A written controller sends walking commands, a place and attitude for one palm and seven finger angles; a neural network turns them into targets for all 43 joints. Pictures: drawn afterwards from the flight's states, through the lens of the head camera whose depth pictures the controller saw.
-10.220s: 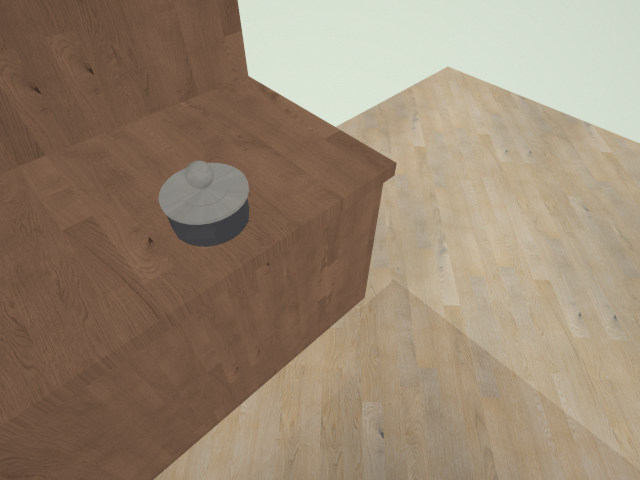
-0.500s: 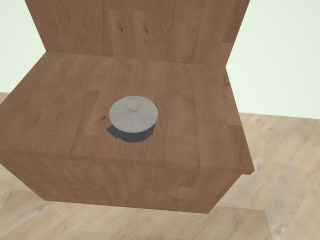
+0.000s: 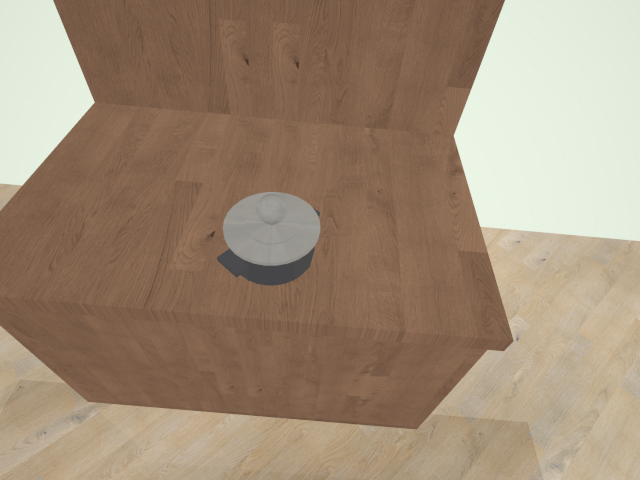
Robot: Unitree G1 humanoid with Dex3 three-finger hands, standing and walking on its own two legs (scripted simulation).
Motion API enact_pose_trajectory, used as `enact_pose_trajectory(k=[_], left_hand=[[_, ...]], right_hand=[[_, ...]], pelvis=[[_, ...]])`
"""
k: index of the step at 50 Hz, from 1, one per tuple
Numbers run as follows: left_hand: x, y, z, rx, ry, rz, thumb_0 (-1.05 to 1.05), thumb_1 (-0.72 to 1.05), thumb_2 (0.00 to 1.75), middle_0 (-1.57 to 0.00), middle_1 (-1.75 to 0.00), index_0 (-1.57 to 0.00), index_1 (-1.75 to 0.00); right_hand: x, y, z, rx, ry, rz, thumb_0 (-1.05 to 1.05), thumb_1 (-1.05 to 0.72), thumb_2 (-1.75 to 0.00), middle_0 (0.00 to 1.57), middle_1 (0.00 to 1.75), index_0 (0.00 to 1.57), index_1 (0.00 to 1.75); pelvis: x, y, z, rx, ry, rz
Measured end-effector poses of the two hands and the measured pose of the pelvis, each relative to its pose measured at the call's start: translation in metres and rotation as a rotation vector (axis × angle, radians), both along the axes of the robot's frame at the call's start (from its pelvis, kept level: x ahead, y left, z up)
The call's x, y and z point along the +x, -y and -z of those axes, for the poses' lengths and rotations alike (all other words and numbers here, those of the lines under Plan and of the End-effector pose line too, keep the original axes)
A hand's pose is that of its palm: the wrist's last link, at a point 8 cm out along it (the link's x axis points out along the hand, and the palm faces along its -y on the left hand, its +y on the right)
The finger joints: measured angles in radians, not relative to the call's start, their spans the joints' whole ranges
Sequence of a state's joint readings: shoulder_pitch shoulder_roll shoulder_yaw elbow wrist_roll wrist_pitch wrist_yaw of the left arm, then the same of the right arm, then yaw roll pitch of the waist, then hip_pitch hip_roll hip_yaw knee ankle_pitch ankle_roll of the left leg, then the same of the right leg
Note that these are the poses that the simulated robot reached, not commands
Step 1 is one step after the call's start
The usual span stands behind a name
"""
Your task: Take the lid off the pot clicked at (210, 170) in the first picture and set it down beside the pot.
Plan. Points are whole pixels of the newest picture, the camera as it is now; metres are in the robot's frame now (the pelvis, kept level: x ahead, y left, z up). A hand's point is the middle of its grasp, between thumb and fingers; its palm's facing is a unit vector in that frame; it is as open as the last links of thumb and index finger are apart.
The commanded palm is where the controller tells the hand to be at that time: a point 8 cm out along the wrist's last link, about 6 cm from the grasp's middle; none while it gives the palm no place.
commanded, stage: shuffle to correct the standing spot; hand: left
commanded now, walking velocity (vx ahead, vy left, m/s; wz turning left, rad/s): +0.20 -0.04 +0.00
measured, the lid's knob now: (271, 209) +0.54 +0.12 +0.00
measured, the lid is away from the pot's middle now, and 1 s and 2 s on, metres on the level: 0.00 0.00 0.00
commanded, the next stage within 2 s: come to a stop and stand still in 0.22 s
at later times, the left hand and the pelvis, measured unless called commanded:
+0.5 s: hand out of the picture +0.03 +0.14 -0.19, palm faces +0.03 -0.99 -0.14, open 7.4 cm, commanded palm none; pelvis +0.04 -0.01 +0.00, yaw +1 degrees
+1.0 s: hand out of the picture +0.02 +0.19 -0.17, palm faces -0.02 -0.97 -0.25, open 7.4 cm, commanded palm none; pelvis +0.01 +0.00 -0.01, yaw -1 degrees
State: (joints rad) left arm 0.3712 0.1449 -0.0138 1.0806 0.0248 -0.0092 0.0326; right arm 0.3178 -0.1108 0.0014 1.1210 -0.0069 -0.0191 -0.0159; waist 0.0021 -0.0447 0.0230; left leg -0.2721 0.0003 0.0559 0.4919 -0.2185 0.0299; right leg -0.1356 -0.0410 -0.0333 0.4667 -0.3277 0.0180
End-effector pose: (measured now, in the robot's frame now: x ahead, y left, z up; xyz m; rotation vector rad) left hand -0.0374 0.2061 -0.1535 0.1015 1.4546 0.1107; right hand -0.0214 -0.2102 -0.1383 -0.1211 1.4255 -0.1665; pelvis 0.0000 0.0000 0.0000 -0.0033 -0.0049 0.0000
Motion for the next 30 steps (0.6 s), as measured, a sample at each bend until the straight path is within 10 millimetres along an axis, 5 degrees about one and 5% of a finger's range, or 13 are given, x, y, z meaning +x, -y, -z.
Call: enact_pose_trajectory(k=[10,24,30], left_hand=[[0.003,0.0,0.003,0.001,-0.041,-0.025,0.01,0.91,0.89,-0.2,-0.3,-0.19,-0.3],[0.057,0.014,0.005,0.003,0.04,-0.022,0.01,0.91,0.89,-0.2,-0.3,-0.19,-0.3],[0.062,0.007,0.001,0.018,0.049,-0.001,0.02,0.93,0.89,-0.2,-0.3,-0.2,-0.3]], right_hand=[[0.013,-0.006,0.006,0.015,-0.015,0.014,0.01,-0.91,-0.89,0.2,0.3,0.2,0.3],[0.053,0.014,0.006,-0.034,0.017,0.004,0.03,-0.93,-0.89,0.2,0.3,0.2,0.3],[0.063,0.021,-0.002,-0.057,0.053,-0.005,0.02,-0.94,-0.89,0.2,0.3,0.2,0.3]], pelvis=[[0.023,0.001,0.006,0.001,-0.016,-0.001],[0.043,0.008,0.005,0.005,-0.01,-0.009],[0.038,0.008,0.0,0.008,-0.001,-0.004]])
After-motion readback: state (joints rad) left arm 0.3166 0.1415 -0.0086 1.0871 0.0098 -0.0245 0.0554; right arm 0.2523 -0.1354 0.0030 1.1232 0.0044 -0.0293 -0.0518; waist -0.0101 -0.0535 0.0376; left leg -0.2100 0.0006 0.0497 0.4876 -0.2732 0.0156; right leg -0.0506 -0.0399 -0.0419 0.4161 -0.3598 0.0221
